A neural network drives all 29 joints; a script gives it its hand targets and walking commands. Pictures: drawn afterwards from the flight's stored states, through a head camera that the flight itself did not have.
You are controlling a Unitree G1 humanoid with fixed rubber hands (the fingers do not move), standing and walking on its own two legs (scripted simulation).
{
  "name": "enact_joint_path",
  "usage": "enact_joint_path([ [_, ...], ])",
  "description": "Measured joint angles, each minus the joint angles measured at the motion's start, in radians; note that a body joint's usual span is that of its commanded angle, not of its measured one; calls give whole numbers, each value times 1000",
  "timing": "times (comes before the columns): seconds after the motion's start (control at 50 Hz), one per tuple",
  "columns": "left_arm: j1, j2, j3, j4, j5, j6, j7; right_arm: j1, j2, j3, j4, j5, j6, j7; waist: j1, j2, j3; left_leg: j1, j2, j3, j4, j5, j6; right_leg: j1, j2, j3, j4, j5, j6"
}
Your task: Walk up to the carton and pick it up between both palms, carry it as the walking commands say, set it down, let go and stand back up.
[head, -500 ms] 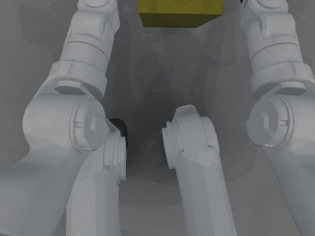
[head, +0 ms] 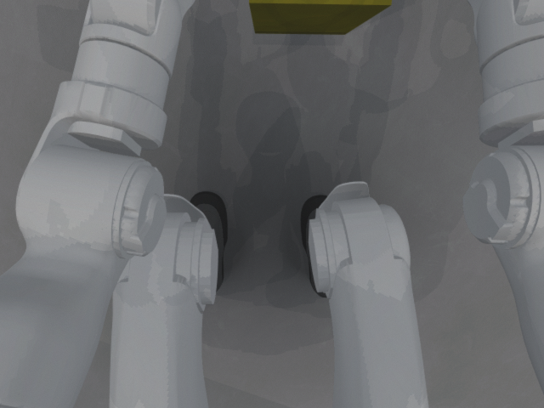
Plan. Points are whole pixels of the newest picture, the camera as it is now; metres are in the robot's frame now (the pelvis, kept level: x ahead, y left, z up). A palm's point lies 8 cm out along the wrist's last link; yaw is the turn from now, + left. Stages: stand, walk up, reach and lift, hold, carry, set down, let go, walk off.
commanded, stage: set down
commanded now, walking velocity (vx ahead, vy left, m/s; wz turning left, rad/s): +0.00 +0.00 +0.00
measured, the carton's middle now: out of the picture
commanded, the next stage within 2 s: let go in 1.18 s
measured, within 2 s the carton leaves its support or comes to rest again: neither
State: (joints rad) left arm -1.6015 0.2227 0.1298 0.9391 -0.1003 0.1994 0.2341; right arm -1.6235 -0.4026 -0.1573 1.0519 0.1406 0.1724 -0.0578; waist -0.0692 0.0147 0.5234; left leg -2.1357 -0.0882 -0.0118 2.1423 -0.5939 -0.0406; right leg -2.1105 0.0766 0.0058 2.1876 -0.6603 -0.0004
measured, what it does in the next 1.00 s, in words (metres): rises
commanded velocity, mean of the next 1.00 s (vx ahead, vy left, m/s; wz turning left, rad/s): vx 0.00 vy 0.00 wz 0.00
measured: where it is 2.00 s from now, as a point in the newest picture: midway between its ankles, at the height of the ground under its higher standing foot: (266, 260)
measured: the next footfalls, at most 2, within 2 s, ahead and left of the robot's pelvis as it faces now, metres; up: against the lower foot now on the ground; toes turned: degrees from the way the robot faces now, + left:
none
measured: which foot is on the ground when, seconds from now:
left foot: down 0.00-1.00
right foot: down 0.00-1.00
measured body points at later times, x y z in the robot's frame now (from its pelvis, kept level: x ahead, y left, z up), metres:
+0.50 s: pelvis +0.00 +0.00 +0.12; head +0.39 -0.03 +0.34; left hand +0.60 +0.07 -0.03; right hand +0.59 -0.23 -0.02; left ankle +0.11 +0.12 -0.36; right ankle +0.09 -0.11 -0.36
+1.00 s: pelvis +0.01 +0.00 +0.25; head +0.37 -0.02 +0.50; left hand +0.60 +0.08 +0.13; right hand +0.58 -0.23 +0.13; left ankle +0.11 +0.12 -0.36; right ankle +0.09 -0.11 -0.36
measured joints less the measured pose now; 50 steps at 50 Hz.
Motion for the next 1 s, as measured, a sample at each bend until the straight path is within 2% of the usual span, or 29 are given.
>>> enact_joint_path([
  [0.14,7,-10,40,-50,45,39,22,19,29,-55,-52,-67,33,-28,2,7,-2,97,-4,-9,-109,15,-1,97,-6,2,-108,14,-5],
  [0.32,9,-7,49,-109,55,84,31,30,13,-45,-140,-67,84,-29,-8,9,-2,214,-2,-16,-232,30,6,213,-7,7,-234,33,-4],
  [0.5,55,-32,66,-163,84,112,43,70,18,-35,-201,-58,120,-25,-4,3,-1,359,4,-18,-375,49,14,354,-6,18,-379,57,-3],
  [0.8,70,-62,76,-177,116,134,50,107,44,-91,-198,-103,122,-10,4,18,-2,603,3,-45,-660,141,24,607,-16,16,-681,153,3],
  [0.9,89,-71,83,-194,122,140,50,117,36,-106,-205,-115,120,7,4,13,-2,696,6,-42,-775,180,29,695,-19,28,-792,195,5],
  [1.0,113,-94,110,-169,159,136,44,128,38,-134,-160,-138,104,35,9,7,-33,769,12,-41,-896,225,28,762,-19,38,-908,240,4],
])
